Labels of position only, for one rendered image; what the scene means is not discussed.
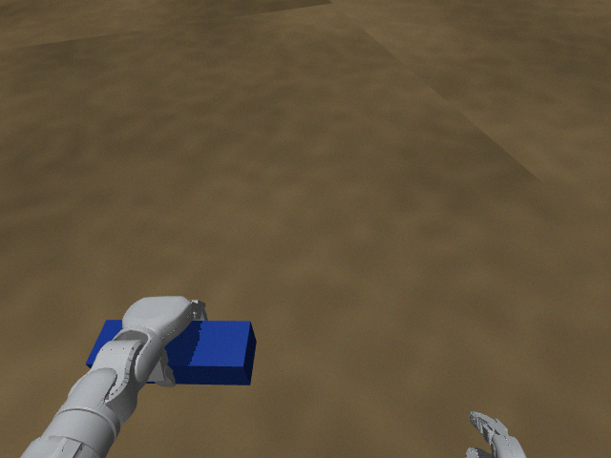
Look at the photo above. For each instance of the left robot arm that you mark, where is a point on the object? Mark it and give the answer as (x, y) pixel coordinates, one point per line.
(102, 400)

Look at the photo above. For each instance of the left robot hand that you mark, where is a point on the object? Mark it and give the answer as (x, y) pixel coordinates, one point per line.
(167, 316)

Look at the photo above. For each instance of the carton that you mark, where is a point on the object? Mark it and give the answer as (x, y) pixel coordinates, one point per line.
(204, 353)

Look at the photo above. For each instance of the right robot hand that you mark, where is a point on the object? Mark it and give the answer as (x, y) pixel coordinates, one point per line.
(496, 435)

